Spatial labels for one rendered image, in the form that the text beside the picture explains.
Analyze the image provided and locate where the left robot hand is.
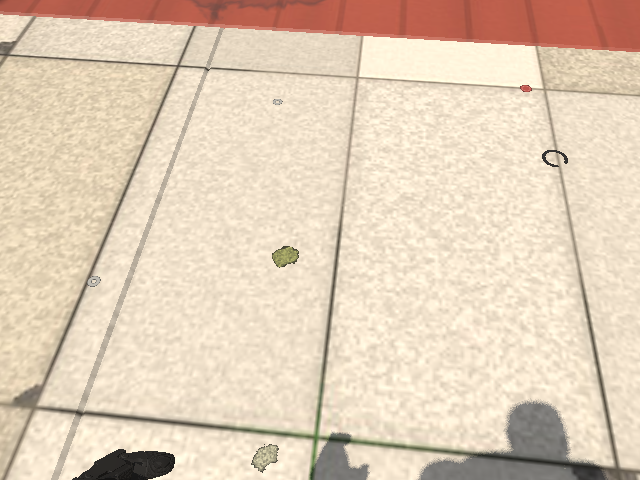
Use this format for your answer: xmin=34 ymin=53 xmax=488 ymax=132
xmin=72 ymin=449 xmax=175 ymax=480

